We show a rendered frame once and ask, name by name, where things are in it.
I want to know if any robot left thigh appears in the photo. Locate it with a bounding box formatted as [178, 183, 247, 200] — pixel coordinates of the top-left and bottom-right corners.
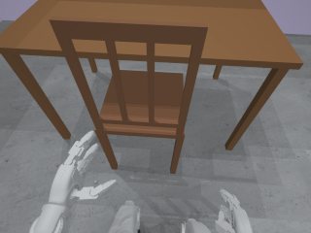
[107, 204, 141, 233]

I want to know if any right robot hand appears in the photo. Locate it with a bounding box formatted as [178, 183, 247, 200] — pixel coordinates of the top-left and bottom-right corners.
[215, 189, 254, 233]

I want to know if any table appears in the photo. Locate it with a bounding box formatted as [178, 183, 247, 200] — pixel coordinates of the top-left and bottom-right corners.
[0, 0, 304, 150]

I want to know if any robot thigh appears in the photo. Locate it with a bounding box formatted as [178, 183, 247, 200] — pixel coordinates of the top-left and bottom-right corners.
[180, 220, 211, 233]
[107, 204, 141, 233]

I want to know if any robot right thigh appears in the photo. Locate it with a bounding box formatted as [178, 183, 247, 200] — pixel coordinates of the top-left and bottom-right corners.
[180, 220, 211, 233]

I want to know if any left robot forearm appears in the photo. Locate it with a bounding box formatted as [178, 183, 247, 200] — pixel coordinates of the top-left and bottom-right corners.
[29, 203, 72, 233]

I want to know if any chair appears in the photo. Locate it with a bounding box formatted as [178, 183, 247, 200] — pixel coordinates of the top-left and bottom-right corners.
[49, 17, 208, 174]

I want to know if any left robot hand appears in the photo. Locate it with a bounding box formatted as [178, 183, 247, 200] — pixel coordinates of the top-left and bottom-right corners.
[49, 130, 118, 209]

